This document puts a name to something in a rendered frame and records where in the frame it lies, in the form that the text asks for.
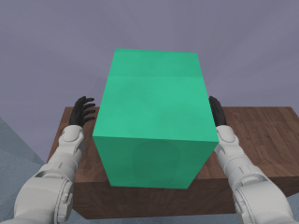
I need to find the robot right upper arm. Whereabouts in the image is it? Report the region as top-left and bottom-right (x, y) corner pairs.
(233, 180), (299, 224)

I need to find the left robot forearm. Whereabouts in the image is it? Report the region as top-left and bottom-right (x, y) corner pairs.
(14, 125), (86, 217)

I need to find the left robot hand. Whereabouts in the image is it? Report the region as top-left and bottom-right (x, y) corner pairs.
(68, 95), (95, 128)

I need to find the right robot forearm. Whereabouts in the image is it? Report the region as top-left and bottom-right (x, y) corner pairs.
(214, 125), (293, 218)

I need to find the pedestal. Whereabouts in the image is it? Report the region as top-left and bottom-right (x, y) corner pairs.
(46, 106), (299, 220)

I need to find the robot left upper arm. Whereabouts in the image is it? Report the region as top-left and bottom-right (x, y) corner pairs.
(0, 176), (74, 224)

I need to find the right robot hand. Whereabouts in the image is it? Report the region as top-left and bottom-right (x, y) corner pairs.
(208, 95), (227, 127)

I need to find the carton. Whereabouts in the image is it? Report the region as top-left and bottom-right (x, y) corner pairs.
(93, 49), (220, 189)

